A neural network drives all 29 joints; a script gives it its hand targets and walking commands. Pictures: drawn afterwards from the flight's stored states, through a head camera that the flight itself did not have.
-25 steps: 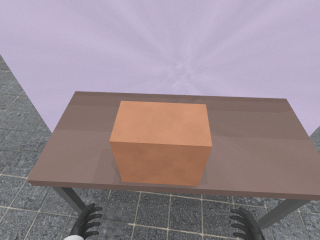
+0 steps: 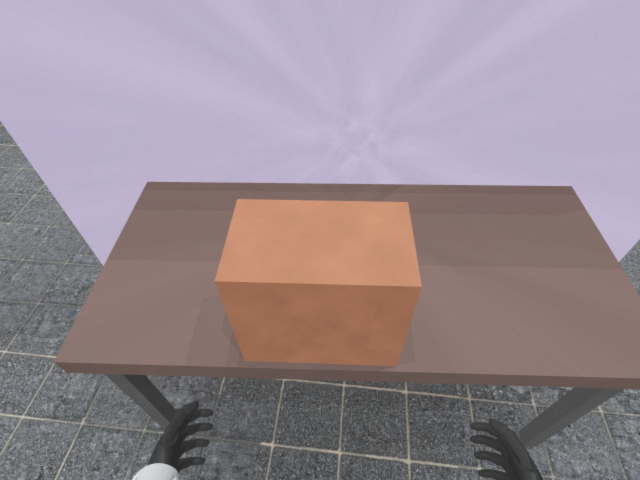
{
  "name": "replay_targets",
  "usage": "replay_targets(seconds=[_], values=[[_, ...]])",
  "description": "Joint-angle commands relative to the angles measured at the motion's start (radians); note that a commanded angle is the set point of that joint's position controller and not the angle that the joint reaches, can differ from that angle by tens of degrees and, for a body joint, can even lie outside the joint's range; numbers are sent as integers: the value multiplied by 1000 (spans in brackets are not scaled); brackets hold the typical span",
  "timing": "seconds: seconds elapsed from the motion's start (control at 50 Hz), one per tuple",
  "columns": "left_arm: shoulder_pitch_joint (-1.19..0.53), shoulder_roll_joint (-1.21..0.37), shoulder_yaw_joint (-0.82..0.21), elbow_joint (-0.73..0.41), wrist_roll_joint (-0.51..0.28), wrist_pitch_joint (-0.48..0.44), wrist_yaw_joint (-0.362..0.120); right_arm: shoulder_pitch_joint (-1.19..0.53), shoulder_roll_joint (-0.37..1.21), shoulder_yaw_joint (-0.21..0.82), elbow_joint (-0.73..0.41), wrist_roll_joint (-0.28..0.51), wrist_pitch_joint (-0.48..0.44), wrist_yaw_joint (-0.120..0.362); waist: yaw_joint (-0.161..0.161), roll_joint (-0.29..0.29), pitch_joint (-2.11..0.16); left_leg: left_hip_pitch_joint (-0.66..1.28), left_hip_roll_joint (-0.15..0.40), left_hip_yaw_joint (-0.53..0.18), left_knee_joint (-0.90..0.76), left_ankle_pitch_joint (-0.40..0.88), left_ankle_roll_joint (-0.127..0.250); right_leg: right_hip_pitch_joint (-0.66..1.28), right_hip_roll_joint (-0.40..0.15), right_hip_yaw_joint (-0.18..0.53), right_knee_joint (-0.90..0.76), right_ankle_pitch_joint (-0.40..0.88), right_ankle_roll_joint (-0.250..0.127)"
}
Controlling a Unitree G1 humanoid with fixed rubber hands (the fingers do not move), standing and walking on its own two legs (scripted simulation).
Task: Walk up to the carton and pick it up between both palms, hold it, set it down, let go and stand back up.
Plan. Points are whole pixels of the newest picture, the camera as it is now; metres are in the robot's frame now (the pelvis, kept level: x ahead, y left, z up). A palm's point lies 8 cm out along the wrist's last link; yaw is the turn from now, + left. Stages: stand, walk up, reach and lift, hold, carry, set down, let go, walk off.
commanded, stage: stand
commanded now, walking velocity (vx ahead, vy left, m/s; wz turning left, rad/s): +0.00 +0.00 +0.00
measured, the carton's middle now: (320, 286) +0.44 +0.03 -0.08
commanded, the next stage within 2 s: none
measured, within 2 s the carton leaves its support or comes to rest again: neither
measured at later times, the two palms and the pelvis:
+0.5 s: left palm out of the picture +0.06 +0.25 -0.11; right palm out of the picture +0.05 -0.24 -0.13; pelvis +0.01 +0.01 +0.00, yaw +1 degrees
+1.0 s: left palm out of the picture -0.01 +0.24 -0.14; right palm out of the picture +0.00 -0.20 -0.14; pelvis +0.01 +0.02 +0.00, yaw +2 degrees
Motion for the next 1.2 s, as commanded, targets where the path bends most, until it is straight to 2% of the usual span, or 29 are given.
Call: replay_targets(seconds=[0.0,0.02,0.04,0.08,0.12,0.14,0.16,0.2,0.3,0.34,0.4,0.5,0.54,0.6,0.62,0.76,1.18], values=[[57,186,103,0,99,-142,-18,50,-142,-33,-38,-8,154,-20,-9,40,-107,-163,74,-89,-47,135,-3,55,-129,92,-16,145,28],[43,155,99,-4,95,-165,-26,40,-160,-39,-50,-7,178,-22,-11,32,-105,-136,76,-89,-40,178,-5,29,-134,99,-3,233,29],[37,129,95,11,90,-177,-33,37,-152,-41,-49,-1,186,-19,-16,14,-128,-130,79,-94,-37,182,-3,19,-131,98,6,256,27],[33,103,95,27,79,-182,-37,51,-159,-44,-27,4,189,-13,-16,-8,-140,-151,69,-92,-54,110,-7,17,-126,100,2,205,29],[36,102,96,47,76,-186,-34,38,-155,-47,-14,4,183,-6,-11,-11,-128,-158,70,-105,-64,107,2,6,-129,105,-7,198,31],[49,104,98,60,74,-188,-32,49,-156,-48,-4,3,181,-6,-11,-30,-115,-160,73,-110,-68,118,3,-2,-131,109,-9,194,30],[75,106,100,74,72,-193,-28,55,-151,-47,7,2,180,-8,-4,-17,-120,-156,72,-111,-69,107,5,-4,-134,115,-19,175,31],[80,113,103,94,71,-198,-27,68,-155,-49,27,2,176,-9,-11,-33,-117,-160,74,-118,-82,101,12,4,-136,113,-29,169,29],[127,107,105,147,62,-207,-15,98,-154,-48,73,2,171,-17,-7,-2,-87,-149,73,-123,-108,103,20,-16,-139,121,-48,130,27],[146,107,106,175,62,-208,-11,135,-157,-48,94,1,169,-21,-16,-26,-96,-133,75,-127,-110,111,21,-6,-136,117,-49,128,24],[170,96,106,206,57,-209,-6,152,-162,-47,120,0,168,-31,-14,10,-66,-144,73,-131,-125,120,24,-7,-136,116,-55,129,21],[204,92,108,271,54,-206,1,170,-159,-44,176,6,168,-39,-10,-8,-40,-140,69,-128,-143,108,29,-9,-131,113,-65,109,21],[214,75,103,303,51,-204,4,190,-146,-40,195,5,169,-42,-17,-13,-28,-131,71,-125,-142,122,29,-20,-132,112,-67,121,18],[228,67,102,343,51,-201,9,198,-137,-34,227,7,169,-47,-13,3,-18,-141,72,-129,-156,120,33,2,-130,108,-66,113,18],[221,76,108,352,44,-203,6,186,-122,-32,235,10,169,-50,-12,-33,-42,-126,66,-130,-150,124,37,22,-134,95,-61,113,19],[236,41,100,440,43,-194,12,196,-98,-20,304,10,173,-63,-13,-2,4,-105,61,-122,-152,161,40,-7,-131,86,-65,106,19],[242,-29,71,636,37,-178,25,218,-27,16,430,15,171,-80,-18,-11,32,-94,57,-122,-158,186,46,4,-134,77,-61,107,28]])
